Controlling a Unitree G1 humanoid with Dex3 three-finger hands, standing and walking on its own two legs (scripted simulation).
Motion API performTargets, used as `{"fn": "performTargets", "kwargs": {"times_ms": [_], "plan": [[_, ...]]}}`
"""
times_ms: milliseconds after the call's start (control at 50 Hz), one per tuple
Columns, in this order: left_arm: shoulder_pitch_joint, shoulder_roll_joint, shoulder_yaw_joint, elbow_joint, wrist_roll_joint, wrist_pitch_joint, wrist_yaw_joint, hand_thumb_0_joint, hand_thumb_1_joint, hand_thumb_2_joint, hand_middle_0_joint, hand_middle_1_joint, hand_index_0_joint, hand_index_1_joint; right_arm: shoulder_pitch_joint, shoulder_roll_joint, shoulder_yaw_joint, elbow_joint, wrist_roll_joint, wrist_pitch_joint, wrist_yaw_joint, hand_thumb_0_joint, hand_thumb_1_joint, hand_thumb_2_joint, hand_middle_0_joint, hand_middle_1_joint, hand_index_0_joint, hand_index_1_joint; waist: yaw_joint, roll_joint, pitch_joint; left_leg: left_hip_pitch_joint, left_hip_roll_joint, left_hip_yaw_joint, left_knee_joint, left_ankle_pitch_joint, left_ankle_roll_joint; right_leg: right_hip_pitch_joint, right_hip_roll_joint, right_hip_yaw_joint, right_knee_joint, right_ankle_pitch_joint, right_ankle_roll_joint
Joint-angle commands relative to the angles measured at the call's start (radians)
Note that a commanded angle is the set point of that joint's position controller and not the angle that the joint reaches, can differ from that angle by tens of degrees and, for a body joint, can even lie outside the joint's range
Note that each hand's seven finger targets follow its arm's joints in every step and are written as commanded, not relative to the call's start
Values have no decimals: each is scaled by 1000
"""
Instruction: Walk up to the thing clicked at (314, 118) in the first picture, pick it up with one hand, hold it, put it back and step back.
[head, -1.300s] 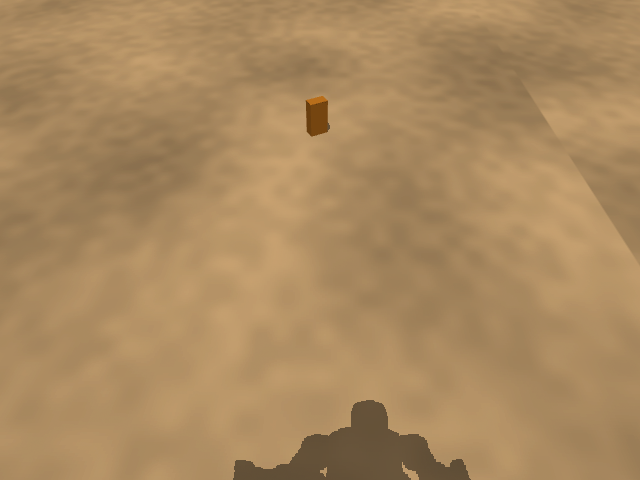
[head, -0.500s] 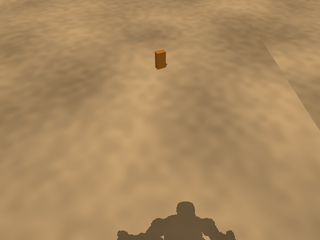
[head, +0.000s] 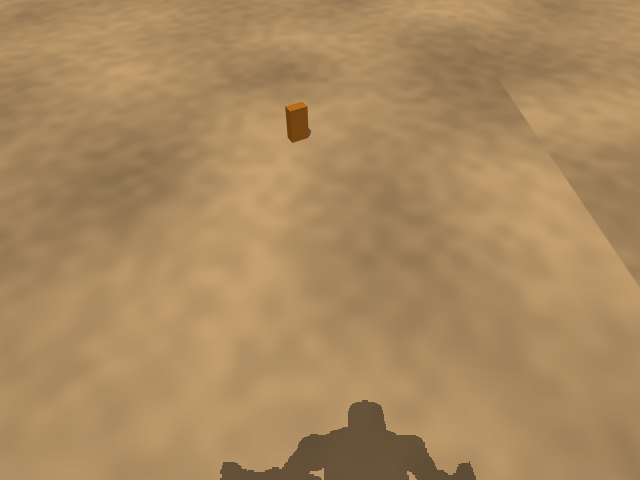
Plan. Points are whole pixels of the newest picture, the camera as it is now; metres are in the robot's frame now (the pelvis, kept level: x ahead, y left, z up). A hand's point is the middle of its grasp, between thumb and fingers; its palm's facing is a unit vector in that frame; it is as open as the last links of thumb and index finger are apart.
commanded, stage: walk up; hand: left
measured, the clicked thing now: (297, 122) +1.98 +0.14 -0.69
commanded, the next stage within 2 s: none
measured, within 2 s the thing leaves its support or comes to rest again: neither
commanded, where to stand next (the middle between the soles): +1.65 -0.07 m, yaw -3 degrees
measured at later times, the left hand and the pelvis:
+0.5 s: hand (186, 451) +0.21 +0.21 -0.16, palm faces +0.03 -0.93 -0.36, open 7.4 cm; pelvis +0.21 -0.07 -0.01, yaw +1 degrees
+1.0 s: hand (239, 224) +0.66 +0.19 -0.14, palm faces -0.09 -0.90 -0.42, open 7.4 cm; pelvis +0.53 -0.09 -0.04, yaw -2 degrees
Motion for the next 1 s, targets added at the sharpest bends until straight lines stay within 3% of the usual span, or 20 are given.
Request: {"fn": "performTargets", "kwargs": {"times_ms": [0, 100, 120, 140, 160, 220, 260, 440, 480, 540, 560, 580, 600, 640, 700, 760, 840, 940, 960, 980], "plan": [[-80, 201, 61, -129, 5, -40, -25, 0, 900, 900, -200, -300, -200, -300, -141, -321, -78, -125, -10, -29, -2, 0, -900, -900, 200, 300, 200, 300, 23, 178, 28, -57, 239, -171, -214, -359, 125, -21, -46, -40, -78, 64, 21], [197, 231, 94, -38, 1, -53, -1, 0, 900, 900, -200, -300, -200, -300, -198, -265, -59, -142, -18, -4, 3, 0, -900, -900, 200, 300, 200, 300, 155, -22, -21, -396, 115, -1, 198, -468, 75, 495, 26, -134, -250, 152, 15], [323, 304, 121, -10, 11, -67, 21, 0, 900, 900, -200, -300, -200, -300, -156, -176, -23, -145, -17, -3, 6, 0, -900, -900, 200, 300, 200, 300, 209, -302, -61, -580, 1, 95, 598, -418, 44, 656, -47, 24, -390, -120, -13], [351, 366, 125, -44, 19, -80, 39, 0, 900, 900, -200, -300, -200, -300, -180, -125, 7, -181, 7, -1, 9, 0, -900, -900, 200, 300, 200, 300, 224, -395, -4, -752, -83, -63, 888, -335, 0, 546, -276, 494, -605, -504, -75], [214, 390, 106, -94, 2, -83, 40, 0, 900, 900, -200, -300, -200, -300, -211, -223, -19, -197, 17, -3, 6, 0, -900, -900, 200, 300, 200, 300, 152, -218, 78, -725, -5, -179, 901, -207, -8, 371, -421, 744, -794, -648, -185], [-7, 331, 89, -152, -17, -103, 46, 0, 900, 900, -200, -300, -200, -300, -78, -292, -35, -108, 34, -10, 16, 0, -900, -900, 200, 300, 200, 300, 18, -100, 116, -569, 82, -196, 770, -26, -25, 263, -282, 367, -703, -306, -150], [3, 298, 76, -147, -21, -110, 48, 0, 900, 900, -200, -300, -200, -300, -42, -280, -42, -94, 30, -2, 33, 0, -900, -900, 200, 300, 200, 300, 2, -125, 118, -488, 80, -163, 695, 30, -44, 184, -249, 222, -713, -216, -149], [73, 301, 84, -166, -14, -120, 46, 0, 900, 900, -200, -300, -200, -300, -222, -217, -36, -202, 17, 3, 74, 0, -900, -900, 200, 300, 200, 300, 64, -48, 103, -395, 95, -9, 261, 204, -42, 296, -184, -21, -664, 72, -148], [76, 300, 75, -164, -17, -107, 44, 0, 900, 900, -200, -300, -200, -300, -195, -210, -41, -196, 18, -3, 67, 0, -900, -900, 200, 300, 200, 300, 49, -69, 75, -281, 81, 27, 240, 184, -31, 276, -201, -31, -594, 157, -162], [107, 248, 50, -177, -25, -91, 52, 0, 900, 900, -200, -300, -200, -300, 102, -268, -76, -113, -9, -14, 34, 0, -900, -900, 200, 300, 200, 300, -81, 102, -97, 127, -17, 89, 164, 35, 29, 196, -107, -145, -64, 515, -117], [159, 172, 23, -195, -32, -89, 56, 0, 900, 900, -200, -300, -200, -300, 246, -360, -113, -94, -25, -17, 17, 0, -900, -900, 200, 300, 200, 300, -137, 285, -185, 358, 162, -205, 112, -195, 113, -69, -29, -146, 270, 317, -65], [158, 168, 24, -218, -50, -95, 60, 0, 900, 900, -200, -300, -200, -300, 251, -436, -124, -133, -1, -26, 7, 0, -900, -900, 200, 300, 200, 300, -134, 346, -223, 455, 406, -754, -75, -266, 227, -323, 146, -31, 439, -98, -37], [64, 270, 33, -214, -37, -100, 68, 0, 900, 900, -200, -300, -200, -300, 205, -434, -132, -145, 43, -24, 5, 0, -900, -900, 200, 300, 200, 300, -139, 161, -215, 372, 430, -754, -108, -276, 264, -313, 44, 115, 486, -71, -60], [90, 235, 24, -192, -54, -105, 60, 0, 900, 900, -200, -300, -200, -300, 95, -342, -83, -183, 43, -29, -10, 0, -900, -900, 200, 300, 200, 300, -56, 84, -87, 210, 349, -402, -45, -28, 198, -299, -26, 125, 445, 62, -43], [134, 205, 30, -160, -45, -85, 33, 0, 900, 900, -200, -300, -200, -300, 23, -280, -50, -204, 44, -47, -10, 0, -900, -900, 200, 300, 200, 300, 6, 115, 4, -58, 283, -172, -103, 102, 163, -147, -75, 74, 279, 105, -11], [57, 192, 31, -191, -31, -76, 6, 0, 900, 900, -200, -300, -200, -300, 1, -303, -51, -230, 32, -59, -3, 0, -900, -900, 200, 300, 200, 300, 1, 139, 81, -126, 286, -105, -159, 4, 193, -156, -100, 16, 60, 143, 20], [-5, 195, 49, -197, -25, -81, -12, 0, 900, 900, -200, -300, -200, -300, -16, -317, -53, -236, 32, -62, 6, 0, -900, -900, 200, 300, 200, 300, 8, 155, 56, -167, 247, -53, -139, -135, 144, -3, -76, -23, -135, 332, -2], [124, 238, 81, -144, -19, -88, 2, 0, 900, 900, -200, -300, -200, -300, 9, -282, -37, -224, 26, -50, 0, 0, -900, -900, 200, 300, 200, 300, 104, -14, -18, -265, 178, 41, 246, 113, 83, 351, 3, -106, -185, 225, -40], [255, 295, 106, -117, -15, -99, 20, 0, 900, 900, -200, -300, -200, -300, 77, -215, -13, -221, 28, -48, 1, 0, -900, -900, 200, 300, 200, 300, 156, -218, -95, -363, 78, 96, 582, 126, 46, 509, -59, 39, -289, 7, -63], [309, 390, 120, -134, -17, -108, 36, 0, 900, 900, -200, -300, -200, -300, 110, -165, 4, -247, 37, -47, 0, 0, -900, -900, 200, 300, 200, 300, 141, -381, -112, -549, -34, 62, 841, -202, -2, 577, -333, 542, -508, -126, -146]]}}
